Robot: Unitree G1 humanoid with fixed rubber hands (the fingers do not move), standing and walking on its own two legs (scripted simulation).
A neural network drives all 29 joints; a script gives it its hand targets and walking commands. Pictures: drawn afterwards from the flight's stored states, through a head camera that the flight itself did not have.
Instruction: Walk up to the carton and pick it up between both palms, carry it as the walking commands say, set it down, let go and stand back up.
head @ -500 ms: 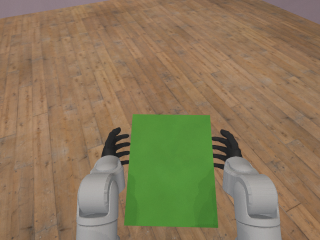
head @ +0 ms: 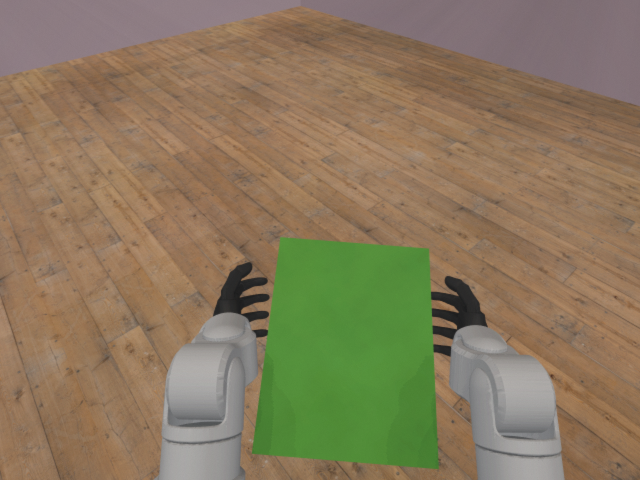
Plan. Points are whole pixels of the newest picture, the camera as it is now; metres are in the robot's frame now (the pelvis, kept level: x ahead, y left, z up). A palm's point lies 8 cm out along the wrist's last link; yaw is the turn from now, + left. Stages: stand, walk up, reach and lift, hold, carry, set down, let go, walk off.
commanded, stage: carry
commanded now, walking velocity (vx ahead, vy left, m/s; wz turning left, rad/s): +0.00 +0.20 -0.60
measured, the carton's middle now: (344, 353) +0.31 +0.01 +0.01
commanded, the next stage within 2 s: none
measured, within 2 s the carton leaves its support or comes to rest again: neither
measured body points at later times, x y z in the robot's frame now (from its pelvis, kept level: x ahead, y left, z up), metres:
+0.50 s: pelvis -0.06 +0.11 +0.02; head -0.04 +0.14 +0.47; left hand +0.25 +0.17 +0.09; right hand +0.18 -0.09 +0.10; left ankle +0.00 +0.18 -0.72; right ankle -0.11 -0.01 -0.64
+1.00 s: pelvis -0.07 +0.21 +0.01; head -0.04 +0.18 +0.46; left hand +0.25 +0.14 +0.10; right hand +0.09 -0.08 +0.09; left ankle +0.04 +0.32 -0.69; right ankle -0.14 +0.06 -0.72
